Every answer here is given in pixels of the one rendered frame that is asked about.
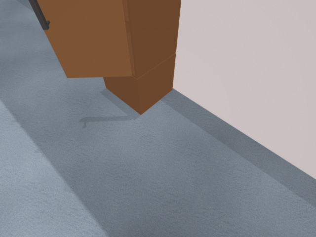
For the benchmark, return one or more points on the handle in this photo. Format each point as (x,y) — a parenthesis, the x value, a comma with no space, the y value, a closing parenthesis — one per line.
(44,24)

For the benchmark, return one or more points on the cupboard door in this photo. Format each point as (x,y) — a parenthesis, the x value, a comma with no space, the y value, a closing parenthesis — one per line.
(89,37)

